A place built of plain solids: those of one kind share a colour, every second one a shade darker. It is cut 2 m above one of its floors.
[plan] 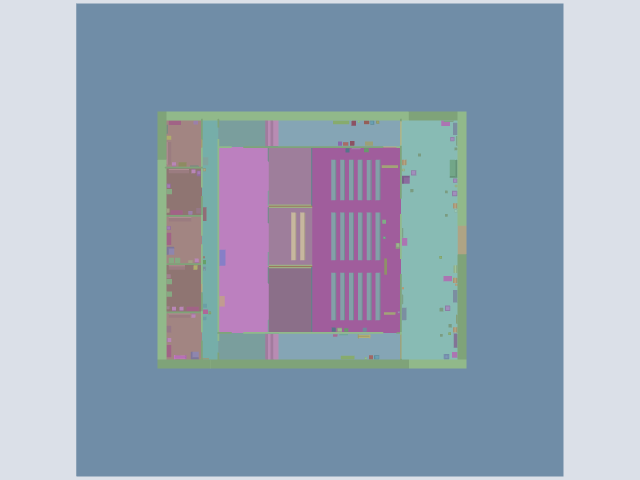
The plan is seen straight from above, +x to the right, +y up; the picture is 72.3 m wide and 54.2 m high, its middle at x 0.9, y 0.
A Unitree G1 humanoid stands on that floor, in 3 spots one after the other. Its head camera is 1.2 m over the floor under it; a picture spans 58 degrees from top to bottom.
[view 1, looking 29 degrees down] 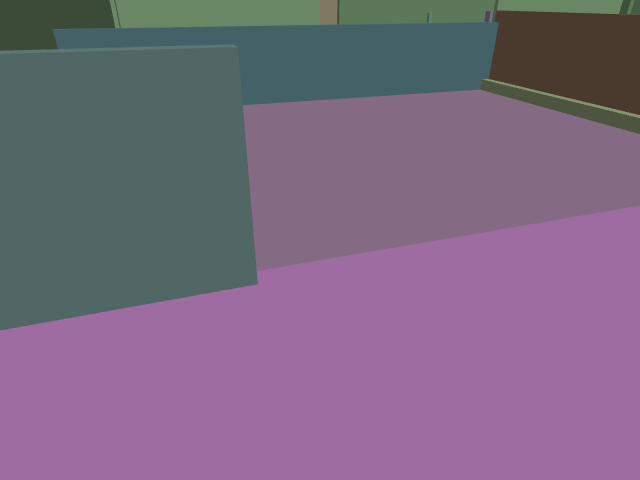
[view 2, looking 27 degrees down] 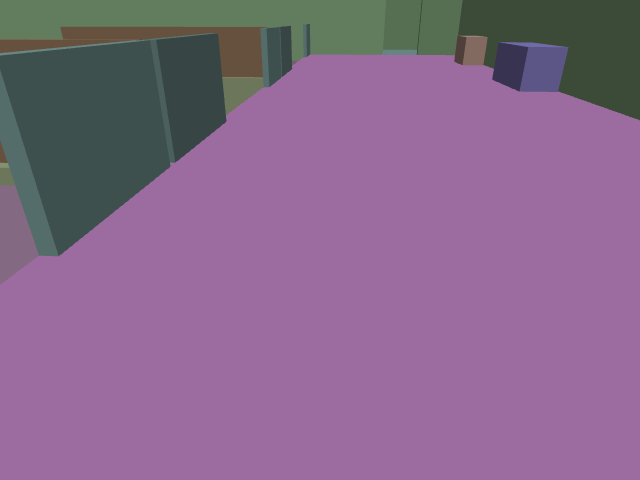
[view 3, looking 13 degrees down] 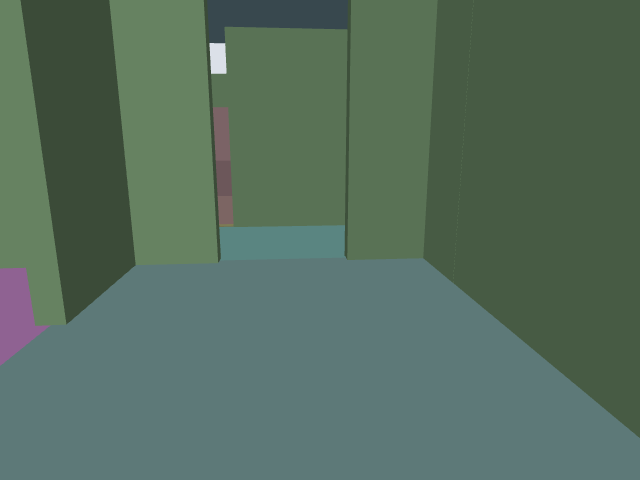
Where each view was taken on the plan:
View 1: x -6.74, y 9.10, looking -18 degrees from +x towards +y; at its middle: floor_lift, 2.82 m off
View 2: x -6.63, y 7.59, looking -86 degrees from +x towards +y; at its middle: floor_stage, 2.64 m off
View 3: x -6.25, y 12.05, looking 175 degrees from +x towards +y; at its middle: floor_back_corridor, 5.33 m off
